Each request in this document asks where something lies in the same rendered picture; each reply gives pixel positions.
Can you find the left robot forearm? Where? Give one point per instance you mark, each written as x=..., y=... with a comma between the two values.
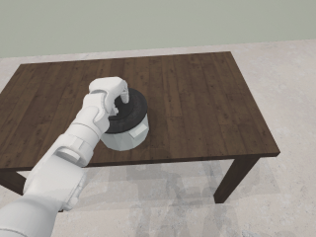
x=77, y=143

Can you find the pot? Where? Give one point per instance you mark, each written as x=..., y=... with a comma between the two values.
x=128, y=139

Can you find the robot left hand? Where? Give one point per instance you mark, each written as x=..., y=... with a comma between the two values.
x=116, y=85

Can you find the table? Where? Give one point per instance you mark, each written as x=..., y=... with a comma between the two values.
x=199, y=108

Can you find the left robot upper arm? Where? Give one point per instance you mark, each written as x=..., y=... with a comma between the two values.
x=57, y=186

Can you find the lid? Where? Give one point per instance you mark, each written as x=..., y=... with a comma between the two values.
x=130, y=114

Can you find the knob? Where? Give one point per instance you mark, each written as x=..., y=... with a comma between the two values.
x=118, y=102

